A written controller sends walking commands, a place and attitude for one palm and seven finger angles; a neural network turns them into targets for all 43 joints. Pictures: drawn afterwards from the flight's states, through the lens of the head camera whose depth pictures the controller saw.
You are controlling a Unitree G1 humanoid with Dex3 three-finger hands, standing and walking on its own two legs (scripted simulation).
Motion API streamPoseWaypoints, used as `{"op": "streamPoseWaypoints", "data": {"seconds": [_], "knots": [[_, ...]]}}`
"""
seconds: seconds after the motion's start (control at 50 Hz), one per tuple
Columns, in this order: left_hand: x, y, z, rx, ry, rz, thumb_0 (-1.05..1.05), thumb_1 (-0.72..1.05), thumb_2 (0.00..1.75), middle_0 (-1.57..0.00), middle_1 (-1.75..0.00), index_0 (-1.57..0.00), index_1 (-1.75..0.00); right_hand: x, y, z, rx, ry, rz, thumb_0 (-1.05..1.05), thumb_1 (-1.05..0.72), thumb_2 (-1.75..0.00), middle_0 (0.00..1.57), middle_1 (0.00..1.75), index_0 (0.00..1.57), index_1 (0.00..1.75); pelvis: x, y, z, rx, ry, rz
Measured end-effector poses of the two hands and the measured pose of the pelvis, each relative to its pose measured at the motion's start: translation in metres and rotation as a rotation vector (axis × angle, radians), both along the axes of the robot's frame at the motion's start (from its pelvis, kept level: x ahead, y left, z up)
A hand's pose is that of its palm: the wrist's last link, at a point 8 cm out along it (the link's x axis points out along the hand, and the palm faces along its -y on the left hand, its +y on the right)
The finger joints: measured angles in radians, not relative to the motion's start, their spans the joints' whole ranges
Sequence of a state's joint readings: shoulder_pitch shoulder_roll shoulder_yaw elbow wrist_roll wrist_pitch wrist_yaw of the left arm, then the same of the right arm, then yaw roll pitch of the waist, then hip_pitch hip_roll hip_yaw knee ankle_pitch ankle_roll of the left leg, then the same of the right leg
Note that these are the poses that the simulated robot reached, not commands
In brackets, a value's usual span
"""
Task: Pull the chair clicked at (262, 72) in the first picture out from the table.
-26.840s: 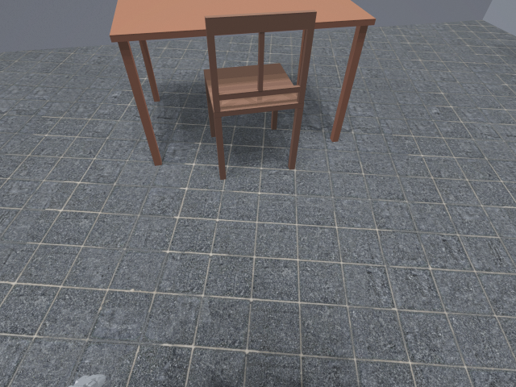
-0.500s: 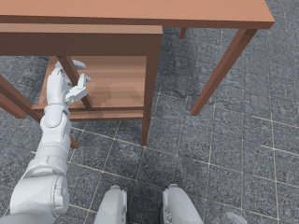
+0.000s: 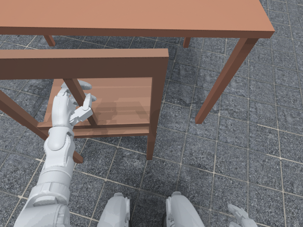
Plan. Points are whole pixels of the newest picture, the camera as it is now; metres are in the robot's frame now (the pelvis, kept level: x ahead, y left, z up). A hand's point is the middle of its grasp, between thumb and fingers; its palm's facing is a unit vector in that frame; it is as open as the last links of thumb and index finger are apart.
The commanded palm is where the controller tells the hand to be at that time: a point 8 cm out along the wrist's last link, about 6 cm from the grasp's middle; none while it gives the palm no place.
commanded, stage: step backward, pulling the chair out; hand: left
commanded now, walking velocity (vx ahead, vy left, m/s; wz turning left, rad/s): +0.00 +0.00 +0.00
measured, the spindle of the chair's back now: (84, 103) +0.45 +0.19 -0.01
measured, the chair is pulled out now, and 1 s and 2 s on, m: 0.04 0.15 0.17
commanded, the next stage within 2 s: none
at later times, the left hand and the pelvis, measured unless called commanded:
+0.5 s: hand (93, 112) +0.39 +0.14 +0.04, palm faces +0.00 -0.99 -0.15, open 5.2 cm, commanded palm +0.36 +0.19 +0.04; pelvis -0.01 +0.02 +0.09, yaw -2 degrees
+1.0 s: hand (105, 140) +0.32 +0.11 +0.04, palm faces +0.06 -0.98 -0.16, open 5.2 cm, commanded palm +0.31 +0.16 +0.04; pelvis -0.05 -0.02 +0.10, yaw +0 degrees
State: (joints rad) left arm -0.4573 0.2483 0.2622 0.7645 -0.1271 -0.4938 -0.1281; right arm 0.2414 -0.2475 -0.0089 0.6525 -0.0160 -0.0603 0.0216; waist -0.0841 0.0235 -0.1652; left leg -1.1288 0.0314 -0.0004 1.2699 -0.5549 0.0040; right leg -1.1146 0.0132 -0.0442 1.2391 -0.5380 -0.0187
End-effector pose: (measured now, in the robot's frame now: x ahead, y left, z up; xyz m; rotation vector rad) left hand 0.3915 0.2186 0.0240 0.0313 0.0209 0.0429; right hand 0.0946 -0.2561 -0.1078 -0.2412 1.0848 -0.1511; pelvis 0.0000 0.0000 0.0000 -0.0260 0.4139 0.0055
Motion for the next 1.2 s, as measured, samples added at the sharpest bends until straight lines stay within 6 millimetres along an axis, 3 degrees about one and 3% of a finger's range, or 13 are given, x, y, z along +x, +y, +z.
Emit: {"op": "streamPoseWaypoints", "data": {"seconds": [0.14,0.32,0.5,0.66,0.78,0.88,1.08,1.2], "knots": [[-0.002,0.001,0.004,0.053,0.027,0.011,-0.01,0.71,0.82,-0.45,-1.39,-0.40,-1.45,0.004,0.001,0.000,-0.009,-0.004,-0.017,0.00,-0.91,-0.90,0.21,0.30,0.20,0.30,-0.009,-0.002,0.002,0.004,-0.049,0.005],[-0.012,-0.012,0.025,0.056,0.335,0.092,0.03,0.74,0.80,-0.33,-1.13,-0.43,-1.45,-0.013,0.009,0.066,-0.029,0.054,-0.136,0.00,-0.91,-0.89,0.21,0.30,0.20,0.30,0.002,0.007,0.067,0.008,-0.139,-0.015],[-0.017,-0.022,0.031,0.104,0.419,0.000,0.04,0.72,0.77,-0.33,-1.14,-0.49,-1.45,-0.044,-0.006,0.101,-0.132,0.088,-0.203,0.00,-0.91,-0.90,0.21,0.30,0.20,0.30,-0.005,0.018,0.089,-0.018,-0.194,-0.033],[-0.046,-0.030,0.032,0.103,0.440,-0.021,0.04,0.73,0.76,-0.30,-1.16,-0.50,-1.45,-0.064,0.003,0.094,-0.084,0.083,-0.226,0.00,-0.91,-0.90,0.21,0.30,0.20,0.30,-0.019,0.018,0.093,0.001,-0.248,-0.061],[-0.070,-0.039,0.033,0.101,0.452,0.015,0.04,0.72,0.78,-0.31,-1.14,-0.50,-1.45,-0.068,0.008,0.077,-0.012,0.084,-0.193,0.00,-0.91,-0.90,0.21,0.30,0.20,0.30,-0.031,0.003,0.093,0.008,-0.279,-0.052],[-0.084,-0.049,0.033,0.103,0.456,0.051,0.04,0.70,0.79,-0.33,-1.13,-0.50,-1.45,-0.067,-0.002,0.072,0.007,0.067,-0.171,0.00,-0.91,-0.89,0.21,0.30,0.20,0.30,-0.043,-0.011,0.093,0.014,-0.288,-0.036],[-0.098,-0.062,0.034,0.108,0.471,0.048,0.04,0.70,0.78,-0.32,-1.12,-0.50,-1.45,-0.079,-0.039,0.090,-0.093,0.040,-0.178,0.00,-0.91,-0.89,0.21,0.30,0.20,0.30,-0.059,-0.010,0.097,0.013,-0.315,-0.008],[-0.103,-0.060,0.035,0.111,0.471,0.015,0.04,0.71,0.76,-0.30,-1.14,-0.50,-1.45,-0.086,-0.036,0.101,-0.122,0.019,-0.196,0.00,-0.91,-0.90,0.20,0.30,0.20,0.30,-0.062,-0.004,0.099,0.012,-0.327,-0.022]]}}
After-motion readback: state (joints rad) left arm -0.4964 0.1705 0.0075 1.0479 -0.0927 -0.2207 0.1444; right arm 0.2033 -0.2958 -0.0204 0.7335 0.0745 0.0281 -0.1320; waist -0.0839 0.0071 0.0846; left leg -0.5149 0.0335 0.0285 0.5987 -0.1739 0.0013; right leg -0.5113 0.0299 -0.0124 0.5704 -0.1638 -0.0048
